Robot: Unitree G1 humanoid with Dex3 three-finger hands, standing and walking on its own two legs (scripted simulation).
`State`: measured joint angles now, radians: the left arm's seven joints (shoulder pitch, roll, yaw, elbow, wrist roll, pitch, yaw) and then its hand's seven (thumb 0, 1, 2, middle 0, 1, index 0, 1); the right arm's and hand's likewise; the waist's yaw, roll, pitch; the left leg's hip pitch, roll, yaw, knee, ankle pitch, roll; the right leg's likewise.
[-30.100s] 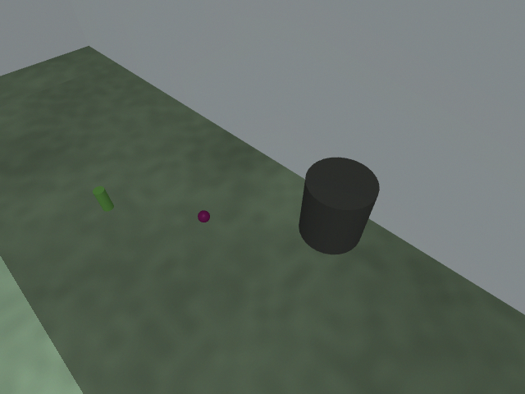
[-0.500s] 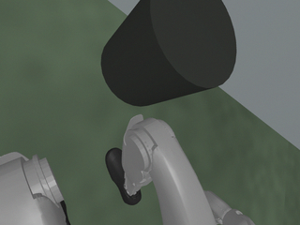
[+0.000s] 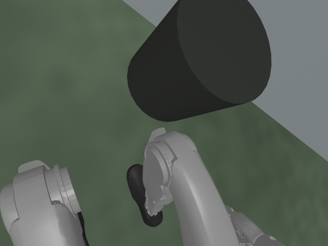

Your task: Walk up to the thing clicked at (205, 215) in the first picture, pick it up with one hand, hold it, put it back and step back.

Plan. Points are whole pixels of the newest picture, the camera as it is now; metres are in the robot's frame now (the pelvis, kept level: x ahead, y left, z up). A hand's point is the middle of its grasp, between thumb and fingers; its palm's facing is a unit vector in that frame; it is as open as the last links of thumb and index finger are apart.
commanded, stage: settle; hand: left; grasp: from above
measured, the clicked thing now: out of the picture +0.46 +0.40 -0.25
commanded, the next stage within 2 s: lift in 0.50 s
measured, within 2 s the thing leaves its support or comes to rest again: neither
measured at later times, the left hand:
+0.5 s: hand out of the picture +0.44 +0.39 -0.14, palm faces -0.43 -0.12 -0.90, open 7.7 cm
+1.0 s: hand out of the picture +0.40 +0.39 -0.06, palm faces -0.44 -0.16 -0.88, open 7.8 cm
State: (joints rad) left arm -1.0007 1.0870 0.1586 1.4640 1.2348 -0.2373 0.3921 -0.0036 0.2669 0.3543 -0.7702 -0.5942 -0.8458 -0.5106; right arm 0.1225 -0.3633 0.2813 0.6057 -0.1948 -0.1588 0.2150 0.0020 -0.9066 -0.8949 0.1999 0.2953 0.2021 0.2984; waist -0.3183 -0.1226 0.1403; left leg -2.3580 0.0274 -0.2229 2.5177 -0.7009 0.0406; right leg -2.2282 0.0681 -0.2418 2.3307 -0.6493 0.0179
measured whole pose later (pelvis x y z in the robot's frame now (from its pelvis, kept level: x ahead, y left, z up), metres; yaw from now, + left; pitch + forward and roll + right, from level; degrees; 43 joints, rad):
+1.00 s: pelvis -0.01 +0.00 +0.07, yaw +8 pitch +35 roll -9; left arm -0.81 0.80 0.08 1.06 1.10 -0.18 0.08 -0.02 0.26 0.30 -0.83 -0.52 -0.90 -0.46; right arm 0.21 -0.29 0.07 0.63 -0.05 0.04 0.11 0.00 -0.92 -0.90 0.20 0.30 0.20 0.30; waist -0.19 0.01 -0.10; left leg -2.22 0.01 -0.09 2.23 -0.64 0.05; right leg -2.13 0.03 -0.12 2.14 -0.64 0.01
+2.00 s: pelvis +0.04 +0.00 +0.38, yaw +13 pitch +15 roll -2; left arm -0.38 0.43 -0.14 0.90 1.01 -0.03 0.16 -0.01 0.27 0.41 -0.72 -0.63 -0.79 -0.59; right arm 0.26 -0.26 -0.02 0.74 0.05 -0.04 -0.04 0.01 -0.91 -0.90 0.20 0.30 0.20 0.30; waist -0.07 0.04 -0.14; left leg -0.94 0.02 -0.01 1.12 -0.45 0.02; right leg -0.91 0.04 -0.01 1.07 -0.43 0.00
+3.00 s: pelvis +0.09 +0.02 +0.45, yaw +13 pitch +6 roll +0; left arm -0.30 0.40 -0.22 0.74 0.99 0.01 0.04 -0.01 0.30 0.34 -0.73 -0.61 -0.81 -0.55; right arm 0.25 -0.26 -0.04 0.70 0.07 0.03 -0.04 0.01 -0.90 -0.89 0.20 0.30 0.20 0.30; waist -0.02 0.04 -0.06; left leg -0.41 -0.01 0.03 0.61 -0.31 0.03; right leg -0.40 0.02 0.04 0.60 -0.30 0.00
